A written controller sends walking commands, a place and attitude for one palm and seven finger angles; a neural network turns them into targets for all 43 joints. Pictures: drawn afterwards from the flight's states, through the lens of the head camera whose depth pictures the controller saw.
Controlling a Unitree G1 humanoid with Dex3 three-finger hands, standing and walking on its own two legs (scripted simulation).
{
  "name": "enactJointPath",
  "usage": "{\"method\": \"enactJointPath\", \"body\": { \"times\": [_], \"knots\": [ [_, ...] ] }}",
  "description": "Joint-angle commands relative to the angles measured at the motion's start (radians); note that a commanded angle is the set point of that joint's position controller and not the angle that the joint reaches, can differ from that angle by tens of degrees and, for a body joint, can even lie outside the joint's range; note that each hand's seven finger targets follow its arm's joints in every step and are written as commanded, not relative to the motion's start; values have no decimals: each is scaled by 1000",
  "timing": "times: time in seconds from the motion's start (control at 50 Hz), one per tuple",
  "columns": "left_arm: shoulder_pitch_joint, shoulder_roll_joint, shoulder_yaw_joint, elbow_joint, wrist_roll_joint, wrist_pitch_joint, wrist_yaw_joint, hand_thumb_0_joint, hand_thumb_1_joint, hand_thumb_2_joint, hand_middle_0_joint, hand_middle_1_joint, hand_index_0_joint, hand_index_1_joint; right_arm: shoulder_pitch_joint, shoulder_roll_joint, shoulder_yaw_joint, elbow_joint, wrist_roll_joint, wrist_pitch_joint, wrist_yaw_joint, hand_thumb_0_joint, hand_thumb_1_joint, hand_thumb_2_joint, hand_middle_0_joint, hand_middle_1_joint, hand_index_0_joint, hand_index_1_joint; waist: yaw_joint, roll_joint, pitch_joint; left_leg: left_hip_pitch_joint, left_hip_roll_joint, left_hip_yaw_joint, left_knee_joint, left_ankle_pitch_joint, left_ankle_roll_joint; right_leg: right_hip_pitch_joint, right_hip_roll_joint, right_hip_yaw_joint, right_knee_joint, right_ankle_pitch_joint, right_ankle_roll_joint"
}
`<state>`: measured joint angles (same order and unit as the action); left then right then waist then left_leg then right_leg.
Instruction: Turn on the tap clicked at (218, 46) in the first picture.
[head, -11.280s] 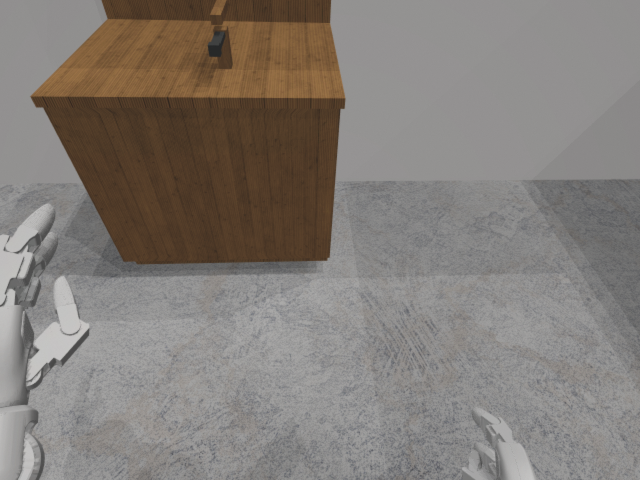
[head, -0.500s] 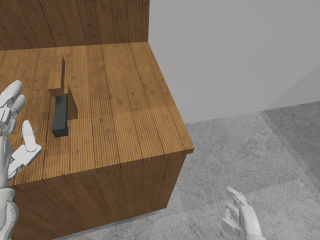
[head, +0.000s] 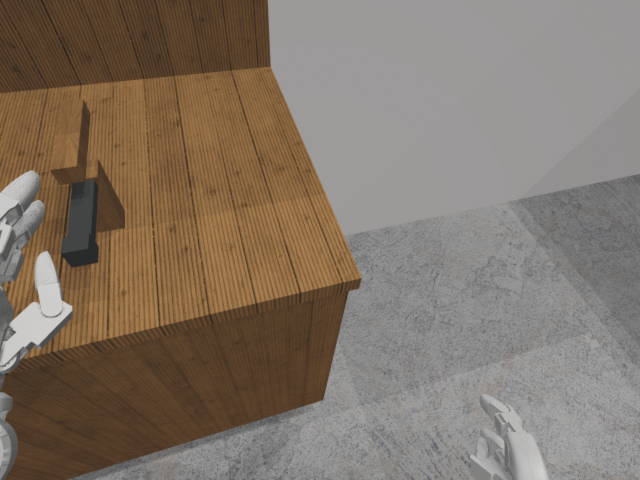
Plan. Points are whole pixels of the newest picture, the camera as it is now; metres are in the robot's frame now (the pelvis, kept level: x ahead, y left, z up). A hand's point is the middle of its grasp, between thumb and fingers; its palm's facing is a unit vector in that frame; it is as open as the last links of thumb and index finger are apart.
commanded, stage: shuffle to correct the standing spot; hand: left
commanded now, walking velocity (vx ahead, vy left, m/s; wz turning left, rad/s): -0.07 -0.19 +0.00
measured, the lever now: (80, 250) +0.33 +0.31 +0.09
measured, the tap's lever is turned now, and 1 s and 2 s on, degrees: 0 0 0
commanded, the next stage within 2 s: come to a stop and stand still in 0.18 s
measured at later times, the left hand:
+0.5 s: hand (30, 257) +0.25 +0.26 +0.20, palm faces +0.46 -0.79 -0.40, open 7.4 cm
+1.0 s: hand (38, 268) +0.26 +0.28 +0.16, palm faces +0.39 -0.84 -0.38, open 7.4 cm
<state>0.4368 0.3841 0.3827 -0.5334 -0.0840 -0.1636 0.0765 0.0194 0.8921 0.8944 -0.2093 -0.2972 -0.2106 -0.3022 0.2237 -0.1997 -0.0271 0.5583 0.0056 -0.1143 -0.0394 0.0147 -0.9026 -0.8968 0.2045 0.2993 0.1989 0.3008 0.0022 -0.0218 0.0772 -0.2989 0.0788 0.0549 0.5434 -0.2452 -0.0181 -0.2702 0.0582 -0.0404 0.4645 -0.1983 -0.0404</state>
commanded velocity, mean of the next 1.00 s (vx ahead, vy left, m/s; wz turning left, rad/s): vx -0.02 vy -0.05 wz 0.00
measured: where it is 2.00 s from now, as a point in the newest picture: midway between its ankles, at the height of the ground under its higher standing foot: outside the picture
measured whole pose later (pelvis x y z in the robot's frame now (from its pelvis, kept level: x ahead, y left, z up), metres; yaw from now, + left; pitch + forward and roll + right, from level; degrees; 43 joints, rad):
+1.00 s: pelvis +0.04 +0.04 +0.01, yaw +1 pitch +0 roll -1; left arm 0.43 0.35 0.35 -0.47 -0.04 -0.16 0.11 0.02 0.89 0.89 -0.21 -0.30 -0.21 -0.30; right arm 0.15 -0.20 0.02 0.55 0.00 -0.09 -0.04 0.01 -0.90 -0.90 0.20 0.30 0.20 0.30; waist 0.01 0.00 0.03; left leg -0.20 0.02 0.07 0.48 -0.28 0.03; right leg -0.17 0.00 -0.03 0.40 -0.24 0.01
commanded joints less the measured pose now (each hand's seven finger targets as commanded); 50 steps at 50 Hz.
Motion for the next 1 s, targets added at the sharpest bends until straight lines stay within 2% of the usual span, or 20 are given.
{"method": "enactJointPath", "body": {
  "times": [0.0,0.1,0.2,0.28,0.3,0.32,0.34,0.36,0.38,0.42,0.48,0.5,0.52,0.58,0.6,0.62,0.68,0.76,0.86,0.98],
  "knots": [
    [-14,192,145,-216,-4,-63,17,0,900,900,-200,-300,-200,-300,-94,-124,-46,-160,7,-60,-10,0,-900,-900,200,300,200,300,18,83,-166,47,55,-63,-101,34,41,42,-88,79,-71,62,32],
    [-10,190,146,-218,-5,-61,16,0,900,900,-200,-300,-200,-300,-83,-126,-50,-154,7,-60,-10,0,-900,-900,200,300,200,300,16,68,-183,39,63,-62,-76,59,42,60,-95,85,-51,100,26],
    [-32,185,131,-231,-5,-58,18,0,900,900,-200,-300,-200,-300,-77,-125,-51,-146,6,-61,-12,0,-900,-900,200,300,200,300,8,56,-167,62,35,-53,-42,-2,37,-2,-117,124,-81,51,5],
    [-34,172,121,-209,-4,-57,22,0,900,900,-200,-300,-200,-300,-73,-120,-47,-147,6,-55,-12,0,-900,-900,200,300,200,300,8,27,-161,34,30,-58,-39,-55,42,7,-125,133,-97,-22,12],
    [-929,892,423,-385,4,-202,36,0,900,900,-200,-300,-200,-300,-2,-153,92,-182,27,-57,-85,0,-900,-900,200,300,200,300,-36,217,-138,9,37,-85,-111,-23,23,76,-83,47,4,-51,66],
    [-547,357,308,-56,24,-146,10,0,900,900,-200,-300,-200,-300,-15,-36,6,-158,34,-107,-50,0,-900,-900,200,300,200,300,27,221,-227,72,102,-105,-113,-48,45,-85,-102,33,51,-223,41],
    [-374,275,201,62,5,-116,-3,0,900,900,-200,-300,-200,-300,-36,-116,-1,-138,-2,-114,-32,0,-900,-900,200,300,200,300,28,297,-168,24,86,-93,-158,-99,42,-43,-55,42,68,-169,27],
    [-315,287,198,52,11,-113,-6,0,900,900,-200,-300,-200,-300,-24,-151,-18,-143,-12,-112,-15,0,-900,-900,200,300,200,300,36,273,-165,-84,72,-77,-148,-121,42,50,-70,58,50,-105,25],
    [-249,212,127,35,8,-114,-16,0,900,900,-200,-300,-200,-300,-27,-145,-15,-155,-1,-115,3,0,-900,-900,200,300,200,300,37,173,-143,-93,22,-39,-98,-114,33,65,-87,93,-16,-49,25],
    [-79,120,63,28,-4,-103,-18,0,900,900,-200,-300,-200,-300,-19,-137,-11,-162,16,-116,31,0,-900,-900,200,300,200,300,36,17,-186,20,-26,-13,-19,-52,29,48,-119,145,-94,27,18],
    [-27,136,77,-45,11,-85,6,0,900,900,-200,-300,-200,-300,-78,-126,2,-151,14,-107,31,0,-900,-900,200,300,200,300,26,-119,-159,90,-35,-21,-14,-24,29,-21,-141,164,-166,-51,21],
    [-35,188,122,-63,13,-78,22,0,900,900,-200,-300,-200,-300,-108,-138,4,-142,10,-97,22,0,-900,-900,200,300,200,300,26,-78,-165,115,-29,-20,-35,-7,30,-28,-135,161,-165,-45,16],
    [-37,155,108,-67,17,-76,24,0,900,900,-200,-300,-200,-300,-100,-124,9,-138,6,-91,16,0,-900,-900,200,300,200,300,14,-79,-165,107,-22,-30,-53,7,31,-9,-130,139,-154,-37,15],
    [-82,186,143,-99,30,-73,38,0,900,900,-200,-300,-200,-300,-124,-125,10,-134,-1,-80,-5,0,-900,-900,200,300,200,300,12,15,-166,102,-13,-37,-90,71,34,47,-111,127,-127,80,18],
    [-127,241,179,-139,37,-73,49,0,900,900,-200,-300,-200,-300,-139,-133,11,-126,-5,-72,-10,0,-900,-900,200,300,200,300,14,44,-187,109,-10,-36,-96,97,33,75,-109,122,-110,129,16],
    [-121,186,143,-126,35,-72,48,0,900,900,-200,-300,-200,-300,-128,-122,10,-128,-3,-70,-13,0,-900,-900,200,300,200,300,7,51,-203,114,-8,-35,-98,139,36,109,-111,106,-95,182,16],
    [-126,171,119,-164,41,-66,52,0,900,900,-200,-300,-200,-300,-131,-122,8,-137,1,-70,-11,0,-900,-900,200,300,200,300,14,126,-230,149,-5,-28,-92,255,36,159,-112,90,-76,303,17],
    [-83,129,85,-179,45,-60,54,0,900,900,-200,-300,-200,-300,-130,-126,3,-138,2,-62,-1,0,-900,-900,200,300,200,300,10,98,-259,184,6,-35,-80,400,37,189,-109,57,-54,397,20],
    [-26,108,78,-109,46,-51,49,0,900,900,-200,-300,-200,-300,-127,-125,-1,-141,3,-30,2,0,-900,-900,200,300,200,300,7,43,-218,156,14,-38,-99,366,35,174,-110,51,-68,367,25],
    [-71,126,77,-137,45,-51,47,0,900,900,-200,-300,-200,-300,-133,-117,5,-157,4,-13,-5,0,-900,-900,200,300,200,300,7,79,-205,154,21,-51,-130,331,39,166,-110,46,-74,311,26]
  ]
}}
